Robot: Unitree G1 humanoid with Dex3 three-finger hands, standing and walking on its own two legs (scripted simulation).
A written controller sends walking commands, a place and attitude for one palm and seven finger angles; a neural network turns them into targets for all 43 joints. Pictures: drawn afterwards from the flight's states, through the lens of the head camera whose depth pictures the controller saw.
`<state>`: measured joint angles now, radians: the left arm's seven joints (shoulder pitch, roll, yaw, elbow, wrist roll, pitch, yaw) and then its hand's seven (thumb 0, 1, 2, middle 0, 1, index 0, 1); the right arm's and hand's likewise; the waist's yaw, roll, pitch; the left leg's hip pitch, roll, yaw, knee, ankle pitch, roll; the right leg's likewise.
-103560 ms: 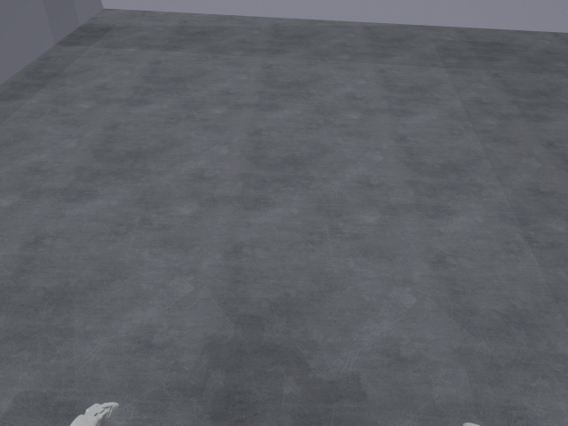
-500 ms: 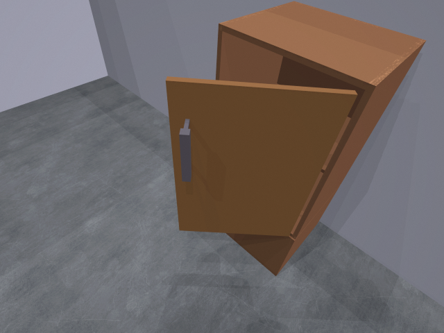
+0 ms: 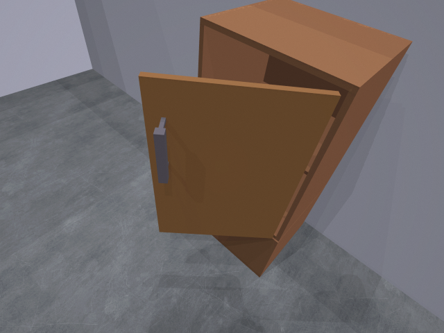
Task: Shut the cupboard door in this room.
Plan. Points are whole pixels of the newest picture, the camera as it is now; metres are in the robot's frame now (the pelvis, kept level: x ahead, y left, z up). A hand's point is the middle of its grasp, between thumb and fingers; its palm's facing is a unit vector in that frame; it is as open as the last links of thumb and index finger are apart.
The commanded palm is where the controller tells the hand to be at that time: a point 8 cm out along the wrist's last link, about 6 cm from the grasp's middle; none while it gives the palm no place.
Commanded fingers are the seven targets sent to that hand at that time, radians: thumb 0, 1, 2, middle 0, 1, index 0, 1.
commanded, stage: shuffle to correct the standing spot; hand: left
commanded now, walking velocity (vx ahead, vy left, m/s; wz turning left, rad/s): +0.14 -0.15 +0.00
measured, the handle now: (163, 151) +0.48 +0.17 +0.04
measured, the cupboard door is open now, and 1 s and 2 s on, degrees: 42 42 42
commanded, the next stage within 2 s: come to a stop and stand still in 0.10 s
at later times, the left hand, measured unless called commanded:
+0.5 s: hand out of the picture +0.10 +0.12 -0.18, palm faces +0.07 -0.98 -0.20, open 7.2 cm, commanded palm none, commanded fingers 0.00 0.90 0.90 -0.20 -0.30 -0.20 -0.30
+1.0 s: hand out of the picture +0.02 +0.19 -0.15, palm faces +0.06 -0.96 -0.28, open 7.4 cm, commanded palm none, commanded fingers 0.00 0.90 0.90 -0.20 -0.30 -0.20 -0.30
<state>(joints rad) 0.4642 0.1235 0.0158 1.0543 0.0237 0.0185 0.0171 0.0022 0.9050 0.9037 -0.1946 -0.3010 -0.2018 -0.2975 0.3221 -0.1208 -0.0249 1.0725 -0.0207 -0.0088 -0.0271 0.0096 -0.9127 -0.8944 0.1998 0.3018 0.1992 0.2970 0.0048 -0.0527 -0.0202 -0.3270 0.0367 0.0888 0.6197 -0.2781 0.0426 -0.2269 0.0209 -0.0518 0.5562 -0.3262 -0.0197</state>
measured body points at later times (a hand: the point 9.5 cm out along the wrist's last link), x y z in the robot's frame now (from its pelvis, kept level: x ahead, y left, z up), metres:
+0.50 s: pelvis +0.06 -0.06 +0.00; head +0.08 -0.04 +0.45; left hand +0.09 +0.18 -0.16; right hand +0.07 -0.28 -0.15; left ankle +0.04 +0.06 -0.73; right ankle +0.06 -0.17 -0.73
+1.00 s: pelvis +0.00 -0.01 +0.00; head -0.01 -0.04 +0.45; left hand +0.02 +0.24 -0.13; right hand +0.09 -0.24 -0.15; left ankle +0.05 +0.06 -0.73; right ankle +0.06 -0.16 -0.73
